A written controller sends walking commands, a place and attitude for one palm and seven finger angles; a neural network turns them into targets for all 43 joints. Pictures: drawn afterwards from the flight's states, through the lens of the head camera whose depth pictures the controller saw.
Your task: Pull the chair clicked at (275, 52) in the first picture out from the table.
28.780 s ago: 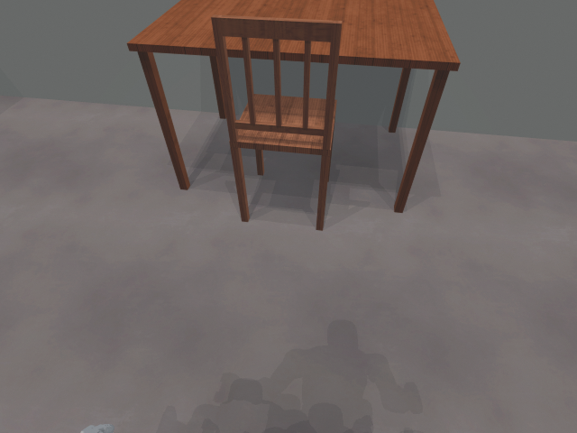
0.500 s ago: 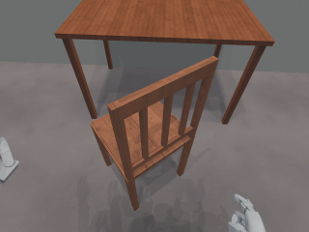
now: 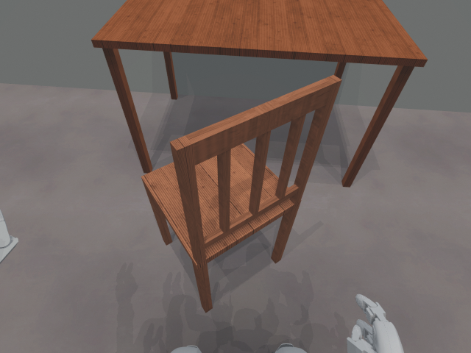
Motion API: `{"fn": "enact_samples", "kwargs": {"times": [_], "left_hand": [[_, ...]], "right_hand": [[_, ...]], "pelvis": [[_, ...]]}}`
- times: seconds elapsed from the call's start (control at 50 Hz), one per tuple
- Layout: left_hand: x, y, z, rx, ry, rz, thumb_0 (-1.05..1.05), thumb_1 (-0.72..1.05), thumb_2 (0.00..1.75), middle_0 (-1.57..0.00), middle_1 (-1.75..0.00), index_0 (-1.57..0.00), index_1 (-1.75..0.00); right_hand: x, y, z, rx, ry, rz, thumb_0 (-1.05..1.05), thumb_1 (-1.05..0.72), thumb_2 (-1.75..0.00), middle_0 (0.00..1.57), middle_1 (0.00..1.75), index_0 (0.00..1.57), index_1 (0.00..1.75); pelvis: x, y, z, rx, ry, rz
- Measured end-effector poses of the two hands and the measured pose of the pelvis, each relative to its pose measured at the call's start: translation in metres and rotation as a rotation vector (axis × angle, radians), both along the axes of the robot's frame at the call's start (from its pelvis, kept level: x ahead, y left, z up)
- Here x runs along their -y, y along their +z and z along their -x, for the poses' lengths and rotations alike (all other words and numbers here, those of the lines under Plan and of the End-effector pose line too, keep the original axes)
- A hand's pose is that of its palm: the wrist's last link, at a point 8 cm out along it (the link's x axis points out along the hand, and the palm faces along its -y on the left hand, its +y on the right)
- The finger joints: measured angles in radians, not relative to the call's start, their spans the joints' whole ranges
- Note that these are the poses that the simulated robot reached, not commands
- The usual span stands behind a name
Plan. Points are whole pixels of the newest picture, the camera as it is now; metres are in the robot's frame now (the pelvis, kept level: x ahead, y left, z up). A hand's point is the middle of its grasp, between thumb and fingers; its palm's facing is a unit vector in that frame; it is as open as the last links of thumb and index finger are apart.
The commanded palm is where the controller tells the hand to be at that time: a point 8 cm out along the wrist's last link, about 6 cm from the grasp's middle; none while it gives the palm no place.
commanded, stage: step back with the hand held close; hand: left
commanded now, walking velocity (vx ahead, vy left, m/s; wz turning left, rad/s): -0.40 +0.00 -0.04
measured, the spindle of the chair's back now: (257, 176) +0.51 -0.02 -0.05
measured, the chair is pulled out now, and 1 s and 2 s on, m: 0.45 0.45 0.45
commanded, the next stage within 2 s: stop stepping back and stand still in 0.56 s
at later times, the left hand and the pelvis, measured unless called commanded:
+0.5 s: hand (11, 261) +0.18 +0.26 +0.18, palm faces +0.35 -0.81 -0.46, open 7.4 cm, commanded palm +0.11 +0.31 +0.20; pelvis -0.04 +0.01 +0.02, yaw -1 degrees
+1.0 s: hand out of the picture +0.13 +0.29 +0.18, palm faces +0.42 -0.82 -0.39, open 7.4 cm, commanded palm +0.07 +0.33 +0.20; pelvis -0.08 +0.03 +0.03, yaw -2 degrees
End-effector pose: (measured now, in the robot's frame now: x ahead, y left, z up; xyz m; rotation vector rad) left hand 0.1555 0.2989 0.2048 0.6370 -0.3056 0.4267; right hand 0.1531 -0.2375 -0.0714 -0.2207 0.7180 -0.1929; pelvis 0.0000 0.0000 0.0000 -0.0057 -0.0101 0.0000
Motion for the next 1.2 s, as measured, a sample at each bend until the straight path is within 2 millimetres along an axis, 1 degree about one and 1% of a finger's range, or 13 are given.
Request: {"fn": "enact_samples", "kwargs": {"times": [0.14,0.24,0.34,0.42,0.5,0.58,0.66,0.74,0.82,0.9,1.0,1.1,1.2], "left_hand": [[0.008,0.0,0.002,0.031,-0.032,0.065,0.01,0.89,0.89,-0.21,-0.3,-0.21,-0.3],[-0.002,0.0,0.003,-0.016,-0.063,0.039,0.01,0.89,0.89,-0.21,-0.3,-0.21,-0.3],[-0.01,0.007,0.014,-0.023,-0.039,0.002,0.01,0.89,0.89,-0.21,-0.3,-0.21,-0.3],[-0.005,-0.002,0.015,-0.03,-0.045,0.04,0.01,0.89,0.9,-0.21,-0.3,-0.21,-0.3],[0.004,-0.004,0.016,-0.048,-0.123,0.079,0.02,0.89,0.89,-0.21,-0.3,-0.21,-0.3],[0.001,0.002,0.025,-0.061,-0.18,0.036,0.01,0.89,0.89,-0.21,-0.3,-0.21,-0.3],[-0.011,0.009,0.042,-0.063,-0.153,-0.008,0.01,0.89,0.89,-0.21,-0.3,-0.21,-0.3],[-0.015,0.006,0.065,-0.065,-0.093,0.008,0.01,0.89,0.89,-0.21,-0.3,-0.21,-0.3],[-0.011,-0.003,0.08,-0.075,-0.066,0.103,0.01,0.89,0.89,-0.21,-0.3,-0.21,-0.3],[-0.02,-0.009,0.078,-0.042,-0.048,0.166,0.01,0.89,0.89,-0.21,-0.3,-0.21,-0.3],[-0.033,-0.008,0.071,-0.042,-0.04,0.179,0.02,0.89,0.89,-0.21,-0.3,-0.21,-0.3],[-0.024,0.001,0.076,-0.049,-0.086,0.142,0.02,0.9,0.9,-0.2,-0.3,-0.2,-0.3],[-0.021,-0.001,0.088,-0.081,-0.078,0.134,0.01,0.89,0.89,-0.21,-0.3,-0.21,-0.3]], "right_hand": [[-0.001,0.001,0.003,-0.035,0.029,0.009,0.01,-0.9,-0.9,0.2,0.3,0.2,0.3],[-0.004,0.011,0.014,-0.02,-0.018,0.017,0.01,-0.9,-0.9,0.2,0.3,0.2,0.3],[-0.009,0.015,0.02,0.003,-0.017,0.005,0.01,-0.9,-0.9,0.2,0.3,0.2,0.3],[-0.008,0.01,0.021,-0.015,0.02,0.008,0.01,-0.9,-0.9,0.2,0.3,0.2,0.3],[-0.01,0.015,0.029,-0.013,0.003,0.01,0.01,-0.9,-0.9,0.21,0.3,0.2,0.3],[-0.014,0.025,0.04,0.022,-0.026,0.018,0.01,-0.9,-0.9,0.2,0.3,0.2,0.3],[-0.019,0.029,0.051,0.057,-0.019,0.018,0.01,-0.9,-0.9,0.2,0.3,0.2,0.3],[-0.02,0.023,0.063,0.061,0.012,-0.006,0.01,-0.9,-0.9,0.2,0.3,0.2,0.3],[-0.02,0.017,0.082,0.01,0.014,-0.013,0.01,-0.9,-0.9,0.21,0.3,0.2,0.3],[-0.02,0.016,0.096,-0.022,-0.01,0.017,0.01,-0.9,-0.9,0.21,0.3,0.2,0.3],[-0.03,0.03,0.104,0.008,-0.023,0.018,0.01,-0.9,-0.9,0.2,0.3,0.2,0.3],[-0.037,0.041,0.105,0.072,-0.009,-0.007,0.01,-0.9,-0.9,0.2,0.3,0.2,0.3],[-0.036,0.04,0.104,0.072,0.008,-0.019,0.01,-0.9,-0.9,0.21,0.3,0.2,0.3]], "pelvis": [[-0.003,0.005,0.009,-0.021,0.003,-0.002],[-0.012,0.009,0.016,-0.026,0.001,0.026],[-0.008,0.012,0.014,-0.054,0.012,0.046],[-0.007,0.012,0.026,-0.064,-0.022,0.033],[-0.012,0.015,0.038,-0.047,-0.02,0.029],[-0.019,0.016,0.048,-0.038,-0.028,0.033],[-0.021,0.016,0.06,-0.036,-0.017,0.047],[-0.016,0.013,0.072,-0.051,-0.033,0.03],[-0.02,0.018,0.077,-0.029,-0.04,0.03],[-0.027,0.019,0.073,-0.029,-0.016,0.037],[-0.03,0.026,0.082,0.003,-0.032,0.009],[-0.029,0.03,0.09,0.006,-0.037,0.009],[-0.026,0.031,0.092,0.006,-0.031,0.018]]}}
